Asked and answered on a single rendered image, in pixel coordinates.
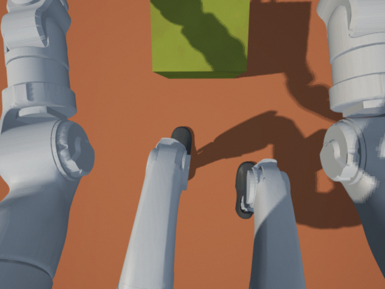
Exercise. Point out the left robot thigh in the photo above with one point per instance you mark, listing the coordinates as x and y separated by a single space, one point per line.
149 260

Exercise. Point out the robot left forearm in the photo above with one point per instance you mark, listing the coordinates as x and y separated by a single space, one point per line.
35 49

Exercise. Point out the right robot foot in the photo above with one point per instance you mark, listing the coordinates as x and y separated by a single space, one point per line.
241 176

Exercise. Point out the carton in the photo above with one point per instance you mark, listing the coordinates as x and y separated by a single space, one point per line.
199 39

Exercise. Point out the robot right forearm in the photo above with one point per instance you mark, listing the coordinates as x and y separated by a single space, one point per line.
356 44

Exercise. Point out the left robot upper arm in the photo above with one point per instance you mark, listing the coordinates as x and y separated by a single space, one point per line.
42 163

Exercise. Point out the right robot upper arm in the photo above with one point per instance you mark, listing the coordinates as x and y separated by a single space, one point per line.
354 154

